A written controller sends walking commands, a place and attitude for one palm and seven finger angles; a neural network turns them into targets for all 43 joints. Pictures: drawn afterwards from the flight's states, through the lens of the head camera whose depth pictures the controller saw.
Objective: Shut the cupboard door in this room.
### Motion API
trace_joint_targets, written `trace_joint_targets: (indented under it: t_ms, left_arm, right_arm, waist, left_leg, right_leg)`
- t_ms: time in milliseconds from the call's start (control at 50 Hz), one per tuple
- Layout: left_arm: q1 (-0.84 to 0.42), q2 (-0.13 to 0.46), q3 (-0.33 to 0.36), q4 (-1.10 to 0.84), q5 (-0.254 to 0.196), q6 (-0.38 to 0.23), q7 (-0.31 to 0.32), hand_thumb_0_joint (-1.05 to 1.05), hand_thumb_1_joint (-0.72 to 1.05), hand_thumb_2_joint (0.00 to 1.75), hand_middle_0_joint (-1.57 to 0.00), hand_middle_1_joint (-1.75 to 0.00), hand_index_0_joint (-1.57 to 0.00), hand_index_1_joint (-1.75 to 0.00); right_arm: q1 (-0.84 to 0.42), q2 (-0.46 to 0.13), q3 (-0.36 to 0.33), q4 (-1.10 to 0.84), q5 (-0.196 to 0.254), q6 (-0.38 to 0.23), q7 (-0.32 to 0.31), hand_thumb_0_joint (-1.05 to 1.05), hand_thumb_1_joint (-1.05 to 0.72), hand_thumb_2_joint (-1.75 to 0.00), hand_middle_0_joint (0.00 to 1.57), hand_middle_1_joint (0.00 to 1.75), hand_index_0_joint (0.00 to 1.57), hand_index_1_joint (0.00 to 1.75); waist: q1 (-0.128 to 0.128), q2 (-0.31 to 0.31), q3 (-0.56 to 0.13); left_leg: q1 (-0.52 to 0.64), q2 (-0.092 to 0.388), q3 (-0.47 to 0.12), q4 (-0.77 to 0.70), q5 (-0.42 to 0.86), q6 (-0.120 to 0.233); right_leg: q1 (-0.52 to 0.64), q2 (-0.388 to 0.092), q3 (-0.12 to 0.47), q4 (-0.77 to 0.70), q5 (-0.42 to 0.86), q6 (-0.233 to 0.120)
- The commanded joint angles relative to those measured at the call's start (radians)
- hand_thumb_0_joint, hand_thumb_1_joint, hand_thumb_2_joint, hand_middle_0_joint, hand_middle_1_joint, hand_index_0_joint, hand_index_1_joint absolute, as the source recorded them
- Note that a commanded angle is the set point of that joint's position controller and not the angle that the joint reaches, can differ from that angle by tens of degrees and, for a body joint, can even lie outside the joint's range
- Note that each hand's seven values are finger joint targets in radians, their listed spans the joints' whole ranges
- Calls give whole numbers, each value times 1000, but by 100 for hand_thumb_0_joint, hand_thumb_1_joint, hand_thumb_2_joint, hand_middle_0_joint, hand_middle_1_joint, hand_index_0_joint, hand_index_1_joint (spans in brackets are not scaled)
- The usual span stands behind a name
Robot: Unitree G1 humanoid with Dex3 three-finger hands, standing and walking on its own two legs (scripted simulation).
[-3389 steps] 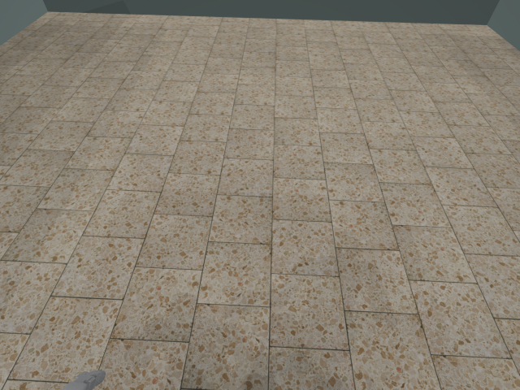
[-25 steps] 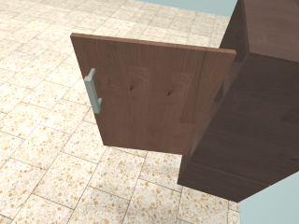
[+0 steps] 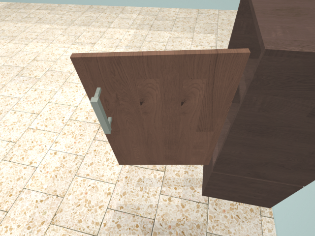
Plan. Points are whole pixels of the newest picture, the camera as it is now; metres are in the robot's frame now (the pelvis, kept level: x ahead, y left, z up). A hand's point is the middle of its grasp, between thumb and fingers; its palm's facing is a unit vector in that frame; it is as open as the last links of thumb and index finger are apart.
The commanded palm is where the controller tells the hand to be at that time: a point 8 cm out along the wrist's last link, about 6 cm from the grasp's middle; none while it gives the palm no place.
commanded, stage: come to a stop and stand still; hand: left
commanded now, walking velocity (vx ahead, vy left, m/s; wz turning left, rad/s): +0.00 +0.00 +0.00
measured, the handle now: (103, 111) +0.44 +0.19 +0.05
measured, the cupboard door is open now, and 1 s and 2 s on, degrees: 100 100 100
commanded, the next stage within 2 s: look again from close up in 0.98 s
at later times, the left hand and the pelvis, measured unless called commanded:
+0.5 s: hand out of the picture +0.02 +0.15 -0.17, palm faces +0.02 -0.97 -0.23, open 7.3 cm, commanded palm none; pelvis +0.02 -0.02 +0.01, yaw +1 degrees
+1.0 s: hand out of the picture +0.01 +0.11 -0.17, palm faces +0.03 -0.98 -0.20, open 7.4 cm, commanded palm none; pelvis +0.03 -0.06 +0.01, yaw +1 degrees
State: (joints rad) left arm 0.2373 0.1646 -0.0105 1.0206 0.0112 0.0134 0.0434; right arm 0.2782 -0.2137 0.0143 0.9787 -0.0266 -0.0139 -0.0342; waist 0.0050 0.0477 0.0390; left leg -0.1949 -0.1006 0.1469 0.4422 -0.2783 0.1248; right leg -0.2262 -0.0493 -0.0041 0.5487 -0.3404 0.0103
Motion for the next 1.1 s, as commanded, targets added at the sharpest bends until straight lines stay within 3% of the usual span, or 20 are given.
trace_joint_targets:
  t_ms: [0, 100, 180, 260, 320, 500, 620, 840, 1080]
  left_arm:
    - [55, 113, 24, -13, -1, -5, 3, 0, 90, 90, -20, -30, -20, -30]
    - [47, 100, 19, 11, -1, -9, 1, 0, 90, 90, -20, -30, -20, -30]
    - [45, 93, 18, 25, -3, -9, 2, 0, 90, 90, -20, -30, -20, -30]
    - [56, 89, 16, 42, -5, -14, 3, 0, 90, 90, -20, -30, -20, -30]
    - [57, 82, 13, 53, -5, -16, 5, 0, 90, 90, -20, -30, -20, -30]
    - [79, 68, 8, 80, -3, -22, 6, 0, 90, 90, -20, -30, -20, -30]
    - [102, 66, 7, 90, -3, -30, 9, 0, 90, 90, -20, -30, -20, -30]
    - [122, 59, 3, 99, -3, -35, 9, 0, 90, 90, -20, -30, -20, -30]
    - [137, 54, 5, 97, -5, -41, 9, 0, 90, 90, -20, -30, -20, -30]
  right_arm:
    - [56, -83, -19, -16, 6, -22, -8, 0, -90, -90, 20, 30, 20, 30]
    - [61, -66, -16, 22, 7, -23, -7, 0, -90, -90, 20, 30, 20, 30]
    - [76, -62, -13, 52, 8, -25, -8, 0, -90, -90, 20, 30, 20, 30]
    - [84, -52, -11, 77, 11, -29, -12, 0, -90, -90, 20, 30, 20, 30]
    - [89, -45, -11, 93, 11, -28, -13, 0, -90, -90, 20, 30, 20, 30]
    - [85, -24, -9, 123, 14, -25, -14, 0, -90, -90, 20, 30, 20, 30]
    - [77, -23, -9, 133, 14, -26, -15, 0, -90, -90, 20, 30, 20, 30]
    - [73, -10, -6, 147, 15, -21, -16, 0, -90, -90, 20, 30, 20, 30]
    - [80, 0, -4, 155, 17, -21, -17, 0, -90, -90, 20, 30, 20, 30]
  waist:
    - [5, -7, -21]
    - [2, -61, -5]
    - [-2, -33, -1]
    - [-1, -41, -30]
    - [-2, -43, -13]
    - [-6, -65, 16]
    - [-3, -63, -13]
    - [-2, -56, 35]
    - [0, -74, 24]
  left_leg:
    - [80, 239, -254, -116, 449, -73]
    - [62, 218, -222, -119, 356, -64]
    - [80, 215, -214, -128, 367, -71]
    - [111, 214, -203, -110, 429, -67]
    - [114, 212, -201, -107, 446, -66]
    - [116, 211, -192, -113, 398, -63]
    - [151, 210, -182, -99, 440, -68]
    - [132, 210, -178, -113, 367, -76]
    - [128, 213, -169, -115, 342, -83]
  right_leg:
    - [-14, -25, 44, -48, 105, -49]
    - [28, -48, 69, -99, 185, -56]
    - [31, -49, 62, -98, 194, -55]
    - [53, -56, 63, -108, 244, -55]
    - [54, -57, 64, -114, 268, -56]
    - [57, -64, 67, -147, 290, -58]
    - [77, -73, 71, -150, 379, -62]
    - [79, -77, 80, -181, 390, -68]
    - [107, -76, 87, -194, 432, -70]
